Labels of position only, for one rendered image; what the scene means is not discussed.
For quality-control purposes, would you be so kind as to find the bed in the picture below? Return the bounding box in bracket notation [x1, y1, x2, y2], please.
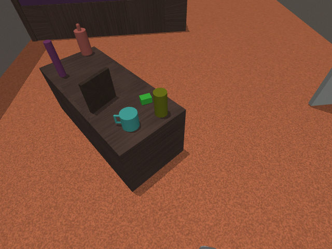
[11, 0, 187, 42]

